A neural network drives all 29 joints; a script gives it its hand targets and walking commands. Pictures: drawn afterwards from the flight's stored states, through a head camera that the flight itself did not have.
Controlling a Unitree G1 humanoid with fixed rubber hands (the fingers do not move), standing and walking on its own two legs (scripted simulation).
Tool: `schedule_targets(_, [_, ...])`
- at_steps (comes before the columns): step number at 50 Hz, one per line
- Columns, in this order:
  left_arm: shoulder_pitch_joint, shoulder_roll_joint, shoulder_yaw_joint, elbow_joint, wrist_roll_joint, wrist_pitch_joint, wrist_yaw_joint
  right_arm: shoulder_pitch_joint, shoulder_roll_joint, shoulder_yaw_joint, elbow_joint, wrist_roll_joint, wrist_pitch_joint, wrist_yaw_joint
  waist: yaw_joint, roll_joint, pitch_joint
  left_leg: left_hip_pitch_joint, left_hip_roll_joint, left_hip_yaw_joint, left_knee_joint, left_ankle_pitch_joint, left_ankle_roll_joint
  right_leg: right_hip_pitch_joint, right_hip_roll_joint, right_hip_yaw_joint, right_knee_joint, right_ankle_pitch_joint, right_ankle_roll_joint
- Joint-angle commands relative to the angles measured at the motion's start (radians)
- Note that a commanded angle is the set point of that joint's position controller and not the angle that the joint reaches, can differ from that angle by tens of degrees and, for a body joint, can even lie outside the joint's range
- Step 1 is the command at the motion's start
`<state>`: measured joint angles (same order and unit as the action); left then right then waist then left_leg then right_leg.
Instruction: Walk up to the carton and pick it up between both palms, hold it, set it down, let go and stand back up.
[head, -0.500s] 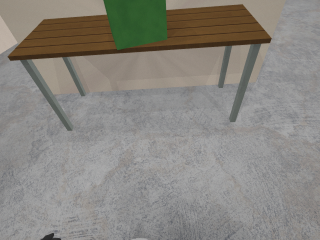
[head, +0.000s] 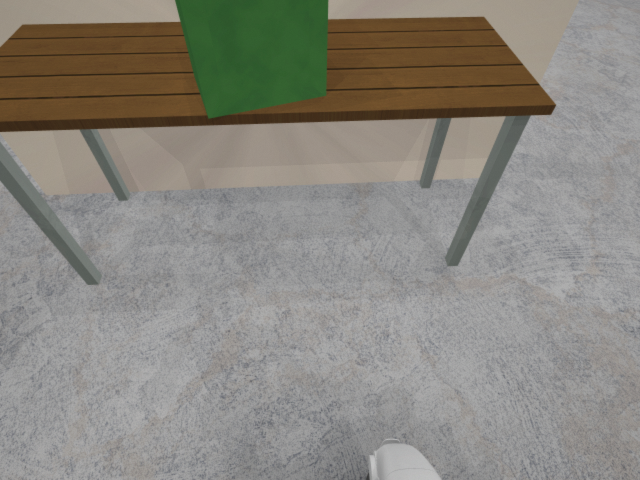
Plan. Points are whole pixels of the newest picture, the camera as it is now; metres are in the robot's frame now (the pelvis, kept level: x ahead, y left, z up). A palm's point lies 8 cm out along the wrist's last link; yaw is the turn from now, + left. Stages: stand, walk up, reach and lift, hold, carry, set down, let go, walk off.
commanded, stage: walk up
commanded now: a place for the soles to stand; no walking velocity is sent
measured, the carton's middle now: (251, 26) +1.00 +0.12 +0.10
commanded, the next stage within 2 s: none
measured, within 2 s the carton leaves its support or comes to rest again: neither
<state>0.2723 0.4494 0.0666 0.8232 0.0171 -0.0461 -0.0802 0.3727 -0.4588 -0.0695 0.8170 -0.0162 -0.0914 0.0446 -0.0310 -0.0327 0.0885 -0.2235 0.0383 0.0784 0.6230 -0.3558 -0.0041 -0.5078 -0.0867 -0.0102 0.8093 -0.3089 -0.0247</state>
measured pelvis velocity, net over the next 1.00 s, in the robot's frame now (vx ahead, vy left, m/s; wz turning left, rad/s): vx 0.25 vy -0.03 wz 0.01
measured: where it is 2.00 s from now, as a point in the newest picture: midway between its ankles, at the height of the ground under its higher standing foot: (321, 443)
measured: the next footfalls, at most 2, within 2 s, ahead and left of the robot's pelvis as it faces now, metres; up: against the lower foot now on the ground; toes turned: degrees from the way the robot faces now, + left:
right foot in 0.06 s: +0.18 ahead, -0.15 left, +0.00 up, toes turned -4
left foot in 0.38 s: +0.23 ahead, +0.13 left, +0.00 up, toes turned +5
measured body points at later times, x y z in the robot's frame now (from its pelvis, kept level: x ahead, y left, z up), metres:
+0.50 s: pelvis +0.17 +0.00 -0.01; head +0.18 +0.01 +0.44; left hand +0.24 +0.33 -0.12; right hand +0.23 -0.34 -0.10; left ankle +0.19 +0.12 -0.72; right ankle +0.18 -0.12 -0.68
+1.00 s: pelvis +0.25 -0.03 -0.02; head +0.28 -0.03 +0.43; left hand +0.37 +0.29 -0.13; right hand +0.32 -0.35 -0.14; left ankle +0.26 +0.10 -0.72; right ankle +0.33 -0.14 -0.72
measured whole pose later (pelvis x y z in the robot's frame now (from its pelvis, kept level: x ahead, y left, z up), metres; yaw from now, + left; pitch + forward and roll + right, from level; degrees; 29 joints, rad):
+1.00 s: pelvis +0.25 -0.03 -0.02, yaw +1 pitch -2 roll +0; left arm 0.13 0.39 0.01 0.87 0.00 -0.01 -0.01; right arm 0.24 -0.41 -0.03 0.93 -0.02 -0.03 0.00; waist -0.01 0.01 0.10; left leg -0.38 0.04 0.03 0.84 -0.43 -0.01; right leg -0.48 -0.04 -0.05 0.83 -0.36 -0.02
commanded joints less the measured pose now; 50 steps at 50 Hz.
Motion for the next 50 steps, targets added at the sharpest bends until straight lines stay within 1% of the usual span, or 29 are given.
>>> schedule_targets(1, [0.028, 0.156, 0.068, -0.048, 0.003, -0.042, 0.009, -0.041, -0.244, -0.063, -0.084, 0.003, -0.013, -0.014, 0.044, 0.157, -0.055, -0.095, 0.175, -0.136, -0.127, 0.199, 0.190, 0.225, 0.074, -0.115, -0.190, 0.105, -0.013])
schedule_targets(2, [0.085, 0.169, 0.076, -0.047, 0.004, -0.049, 0.019, -0.023, -0.201, -0.052, -0.106, 0.002, -0.013, -0.015, 0.064, 0.113, -0.079, -0.175, 0.166, -0.132, -0.020, 0.264, 0.164, 0.356, 0.102, -0.091, -0.190, 0.082, -0.035])
schedule_targets(3, [0.169, 0.215, 0.097, -0.017, 0.004, -0.056, 0.026, 0.018, -0.155, -0.035, -0.095, 0.004, -0.009, -0.014, 0.111, -0.062, -0.164, -0.236, 0.111, -0.109, 0.191, 0.241, 0.136, 0.498, 0.048, 0.027, -0.291, -0.019, -0.060])
schedule_targets(4, [0.214, 0.308, 0.121, -0.044, -0.006, -0.061, 0.038, 0.063, -0.101, -0.016, -0.120, 0.015, -0.010, -0.011, 0.113, -0.254, -0.237, -0.388, -0.020, -0.003, 0.500, -0.043, 0.061, 0.615, -0.261, 0.504, -0.459, -0.230, -0.140])
schedule_targets(5, [0.190, 0.336, 0.107, -0.053, -0.013, -0.056, 0.037, -0.001, -0.203, -0.043, -0.101, 0.018, 0.006, -0.023, 0.124, -0.209, -0.192, -0.495, -0.034, -0.063, 0.589, -0.241, 0.050, 0.574, -0.347, 0.707, -0.528, -0.316, -0.287])
schedule_targets(6, [0.162, 0.320, 0.103, -0.059, -0.024, -0.049, 0.042, -0.048, -0.227, -0.042, -0.080, 0.012, 0.012, -0.032, 0.123, -0.079, -0.084, -0.500, 0.019, -0.127, 0.614, -0.228, 0.052, 0.446, -0.344, 0.637, -0.541, -0.366, -0.283])
schedule_targets(7, [0.123, 0.299, 0.099, -0.069, -0.031, -0.050, 0.047, -0.040, -0.211, -0.034, -0.085, 0.020, 0.009, -0.026, 0.106, -0.061, -0.050, -0.520, 0.045, -0.155, 0.574, -0.165, 0.062, 0.433, -0.318, 0.524, -0.523, -0.274, -0.279])
schedule_targets(9, [0.107, 0.249, 0.080, -0.069, -0.020, -0.056, 0.056, -0.010, -0.176, -0.032, -0.046, 0.018, -0.004, -0.019, 0.079, -0.084, -0.034, -0.460, 0.084, -0.144, 0.457, -0.112, 0.059, 0.364, -0.260, 0.373, -0.452, 0.063, -0.270])
schedule_targets(11, [0.032, 0.245, 0.064, -0.100, -0.009, -0.052, 0.048, 0.030, -0.171, -0.032, -0.026, 0.012, -0.009, -0.005, 0.049, -0.129, -0.062, -0.316, 0.049, -0.104, 0.301, -0.095, 0.039, 0.258, -0.192, 0.214, -0.418, 0.143, -0.245])
schedule_targets(15, [-0.016, 0.258, 0.070, -0.128, -0.003, -0.042, 0.030, 0.036, -0.160, -0.056, -0.023, 0.010, 0.003, 0.015, 0.022, -0.196, -0.092, -0.080, 0.007, -0.004, 0.118, 0.019, 0.029, 0.069, -0.158, 0.172, -0.477, -0.221, -0.196])
schedule_targets(18, [-0.083, 0.157, 0.041, -0.153, -0.002, -0.024, 0.030, 0.189, -0.187, -0.082, 0.035, -0.007, -0.019, -0.004, -0.092, 0.040, -0.098, 0.223, -0.044, 0.009, -0.077, 0.034, 0.034, -0.153, -0.036, 0.032, -0.141, -0.356, -0.113])
schedule_targets(19, [-0.068, 0.095, 0.013, -0.163, -0.001, -0.019, 0.035, 0.228, -0.245, -0.103, 0.032, -0.026, -0.026, -0.015, -0.119, 0.224, -0.097, 0.314, 0.148, -0.336, -0.225, -0.280, 0.110, -0.343, 0.067, -0.038, 0.149, -0.309, -0.061])
schedule_targets(20, [-0.051, 0.115, 0.017, -0.175, -0.006, -0.016, 0.046, 0.171, -0.337, -0.107, -0.026, -0.024, -0.028, -0.026, -0.082, 0.274, -0.039, 0.183, 0.399, -0.748, -0.423, -0.541, 0.235, -0.399, 0.106, -0.001, 0.323, -0.260, -0.035])
schedule_targets(21, [-0.071, 0.214, 0.038, -0.162, -0.002, -0.021, 0.056, 0.059, -0.350, -0.104, -0.050, 0.005, -0.023, -0.026, -0.064, 0.179, 0.045, 0.105, 0.451, -0.852, -0.458, -0.562, 0.332, -0.418, 0.029, 0.097, 0.339, -0.218, -0.029])
schedule_targets(23, [-0.050, 0.233, 0.048, -0.103, -0.006, -0.023, 0.052, 0.047, -0.288, -0.090, -0.047, 0.011, -0.028, -0.035, -0.026, 0.056, 0.053, 0.079, 0.354, -0.597, -0.356, -0.280, 0.281, -0.319, -0.022, 0.129, 0.290, -0.098, -0.020])
schedule_targets(25, [0.014, 0.207, 0.052, -0.089, 0.006, -0.024, 0.038, 0.033, -0.274, -0.080, -0.047, 0.001, -0.035, -0.035, 0.003, 0.188, 0.007, 0.053, 0.315, -0.421, -0.276, 0.061, 0.268, -0.213, -0.039, 0.065, 0.199, -0.086, -0.001])
schedule_targets(29, [-0.045, 0.131, 0.048, -0.100, 0.002, -0.014, 0.030, 0.002, -0.230, -0.060, -0.059, -0.001, -0.027, -0.040, 0.010, 0.213, -0.003, -0.055, 0.258, -0.217, -0.158, 0.675, 0.238, 0.009, 0.020, -0.040, 0.053, -0.037, -0.009])
schedule_targets(31, [0.023, 0.127, 0.042, -0.070, -0.010, -0.015, 0.042, -0.071, -0.227, -0.042, -0.069, 0.010, -0.010, -0.046, 0.062, 0.230, -0.031, -0.141, 0.204, -0.118, -0.043, 0.597, 0.183, 0.183, 0.045, -0.051, -0.084, 0.115, -0.031])
schedule_targets(33, [0.087, 0.164, 0.061, -0.026, -0.003, -0.026, 0.057, -0.047, -0.159, -0.015, -0.064, 0.020, 0.002, -0.051, 0.092, 0.103, -0.138, -0.233, 0.097, -0.049, 0.196, 0.464, 0.107, 0.426, 0.092, -0.061, -0.175, 0.255, -0.056])
schedule_targets(34, [0.141, 0.226, 0.076, -0.022, 0.009, -0.028, 0.066, -0.004, -0.114, -0.005, -0.066, 0.022, 0.005, -0.053, 0.113, -0.076, -0.191, -0.334, 0.047, -0.021, 0.394, 0.226, 0.077, 0.535, -0.018, 0.112, -0.244, 0.277, -0.082])
schedule_targets(35, [0.119, 0.263, 0.068, -0.068, -0.003, -0.033, 0.076, 0.081, -0.067, 0.023, -0.057, 0.035, 0.015, -0.059, 0.065, -0.175, -0.286, -0.348, -0.003, -0.067, 0.541, -0.233, 0.034, 0.542, -0.300, 0.491, -0.341, 0.344, -0.162])
schedule_targets(36, [0.049, 0.292, 0.065, -0.082, -0.016, -0.028, 0.077, 0.052, -0.173, -0.018, -0.028, 0.038, 0.035, -0.079, 0.075, -0.143, -0.297, -0.297, -0.004, -0.154, 0.567, -0.276, 0.039, 0.437, -0.339, 0.576, -0.376, 0.277, -0.272])
schedule_targets(37, [0.019, 0.263, 0.054, -0.082, -0.025, -0.022, 0.084, -0.004, -0.198, -0.014, -0.015, 0.028, 0.040, -0.082, 0.074, -0.083, -0.189, -0.311, 0.020, -0.161, 0.577, -0.270, 0.037, 0.358, -0.302, 0.510, -0.372, 0.293, -0.269])
schedule_targets(40, [-0.079, 0.222, 0.042, -0.069, -0.014, -0.009, 0.096, 0.053, -0.174, -0.015, 0.054, 0.020, 0.036, -0.080, 0.034, -0.144, -0.138, -0.247, 0.047, -0.114, 0.369, -0.250, 0.032, 0.224, -0.204, 0.267, -0.270, 0.321, -0.221])
schedule_targets(43, [-0.129, 0.210, 0.026, -0.070, -0.012, -0.003, 0.085, 0.068, -0.137, -0.012, 0.083, 0.014, 0.045, -0.073, 0.002, -0.119, -0.112, -0.099, 0.010, -0.028, 0.241, -0.088, 0.039, 0.056, -0.170, 0.203, -0.268, 0.319, -0.182])
schedule_targets(45, [-0.143, 0.194, 0.016, -0.062, -0.011, 0.008, 0.084, 0.043, -0.147, -0.023, 0.086, 0.000, 0.046, -0.068, -0.015, -0.049, -0.142, 0.016, -0.003, -0.055, 0.003, -0.034, 0.049, -0.009, -0.140, 0.179, -0.216, 0.063, -0.126])
schedule_targets(47, [-0.172, 0.136, 0.002, -0.051, -0.020, 0.023, 0.083, -0.100, -0.261, -0.040, 0.046, -0.011, 0.038, -0.066, 0.026, 0.157, -0.067, -0.182, 0.239, -0.464, -0.201, -0.187, 0.167, 0.002, 0.029, 0.029, -0.049, -0.195, -0.016])
schedule_targets(48, [-0.185, 0.156, 0.013, -0.009, -0.015, 0.023, 0.087, -0.176, -0.257, -0.045, 0.050, -0.002, 0.040, -0.058, 0.052, 0.156, -0.020, -0.329, 0.265, -0.473, -0.222, -0.247, 0.213, 0.129, 0.056, 0.010, 0.027, -0.205, -0.013])
schedule_targets(50, [-0.145, 0.142, 0.011, 0.023, -0.024, 0.009, 0.082, -0.256, -0.187, -0.014, 0.035, 0.003, 0.039, -0.061, 0.095, 0.084, -0.038, -0.330, 0.154, -0.268, -0.107, -0.036, 0.134, 0.225, 0.020, 0.053, -0.150, -0.080, -0.036])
